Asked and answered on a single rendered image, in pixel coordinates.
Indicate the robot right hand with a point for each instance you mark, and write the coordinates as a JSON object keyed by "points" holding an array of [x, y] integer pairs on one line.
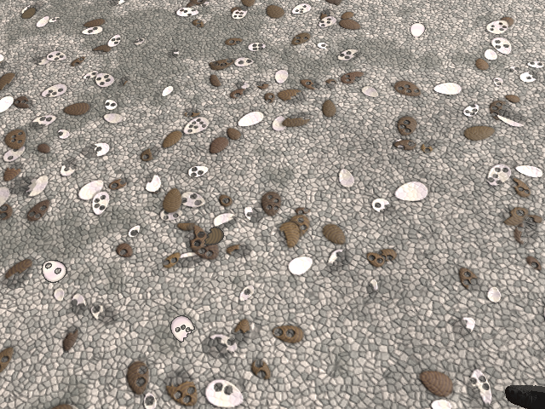
{"points": [[527, 396]]}

